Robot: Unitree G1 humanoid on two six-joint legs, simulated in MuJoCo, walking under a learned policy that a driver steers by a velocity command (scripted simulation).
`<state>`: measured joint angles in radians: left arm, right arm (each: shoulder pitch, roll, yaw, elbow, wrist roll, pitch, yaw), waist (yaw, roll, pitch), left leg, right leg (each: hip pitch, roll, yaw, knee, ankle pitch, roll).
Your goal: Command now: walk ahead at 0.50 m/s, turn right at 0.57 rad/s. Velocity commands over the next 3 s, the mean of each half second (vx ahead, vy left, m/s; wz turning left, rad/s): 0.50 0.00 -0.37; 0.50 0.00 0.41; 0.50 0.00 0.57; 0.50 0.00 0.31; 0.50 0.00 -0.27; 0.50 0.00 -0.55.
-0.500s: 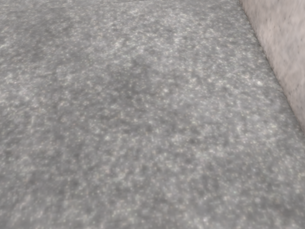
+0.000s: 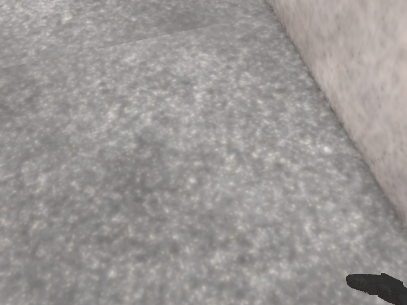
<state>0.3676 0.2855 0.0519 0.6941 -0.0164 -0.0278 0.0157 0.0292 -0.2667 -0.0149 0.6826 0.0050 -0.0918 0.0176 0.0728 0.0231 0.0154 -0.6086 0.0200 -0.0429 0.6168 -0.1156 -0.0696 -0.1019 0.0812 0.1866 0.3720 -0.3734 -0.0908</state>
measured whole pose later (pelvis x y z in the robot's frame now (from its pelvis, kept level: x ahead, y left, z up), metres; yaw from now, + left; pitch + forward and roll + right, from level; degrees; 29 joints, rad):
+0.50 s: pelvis +0.22 -0.05 +0.01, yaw -10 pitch +1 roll +2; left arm 0.18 0.29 0.03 0.57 0.00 -0.03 -0.01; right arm 0.33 -0.31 -0.05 0.84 0.01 -0.07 0.03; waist -0.04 0.01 0.01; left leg -0.27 0.07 0.01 0.89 -0.55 0.01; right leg -0.41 -0.05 -0.03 0.64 -0.38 0.01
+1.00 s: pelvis +0.49 -0.04 +0.01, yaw +5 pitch +3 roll +1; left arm 0.46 0.24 0.01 0.86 0.02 -0.04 0.05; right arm 0.04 -0.25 -0.02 0.59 0.02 -0.04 0.08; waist 0.02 0.02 0.01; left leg -0.59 -0.07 0.11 0.82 -0.42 0.16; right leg -0.05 -0.14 -0.16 0.83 -0.50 0.07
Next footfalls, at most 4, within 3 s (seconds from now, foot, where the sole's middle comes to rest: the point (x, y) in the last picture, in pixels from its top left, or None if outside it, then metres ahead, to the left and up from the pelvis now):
0.02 left None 0.20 0.15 -0.75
0.46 right None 0.30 -0.17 -0.75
0.96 left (226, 249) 0.62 0.03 -0.71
1.42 right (258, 164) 0.95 -0.07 -0.67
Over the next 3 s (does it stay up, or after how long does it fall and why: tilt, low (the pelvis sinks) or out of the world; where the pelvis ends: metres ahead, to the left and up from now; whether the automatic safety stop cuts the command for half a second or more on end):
stays up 1.45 0.39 0.17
